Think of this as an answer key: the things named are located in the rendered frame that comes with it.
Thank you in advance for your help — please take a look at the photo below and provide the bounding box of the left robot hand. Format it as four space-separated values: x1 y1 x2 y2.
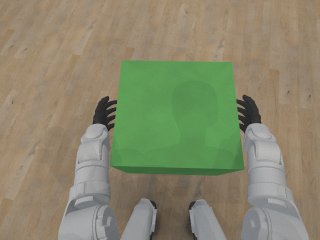
92 96 117 131

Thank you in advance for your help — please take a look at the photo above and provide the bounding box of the left robot thigh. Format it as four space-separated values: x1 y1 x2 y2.
120 203 157 240

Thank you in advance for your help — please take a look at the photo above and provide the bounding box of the right robot shin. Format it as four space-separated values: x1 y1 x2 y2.
193 199 213 237

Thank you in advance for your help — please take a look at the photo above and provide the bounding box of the left robot forearm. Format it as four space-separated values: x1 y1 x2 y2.
58 123 111 240

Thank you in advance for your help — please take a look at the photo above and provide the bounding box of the right robot forearm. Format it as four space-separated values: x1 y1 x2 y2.
243 123 309 240

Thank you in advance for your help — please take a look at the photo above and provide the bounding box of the right robot hand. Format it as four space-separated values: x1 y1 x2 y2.
236 94 261 134

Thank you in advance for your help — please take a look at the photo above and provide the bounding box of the left robot upper arm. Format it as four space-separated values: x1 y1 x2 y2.
59 204 119 240

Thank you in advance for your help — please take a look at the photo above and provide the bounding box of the carton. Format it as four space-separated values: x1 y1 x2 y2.
110 60 245 176

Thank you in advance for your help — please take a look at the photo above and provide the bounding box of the right robot upper arm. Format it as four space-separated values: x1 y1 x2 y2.
240 206 309 240

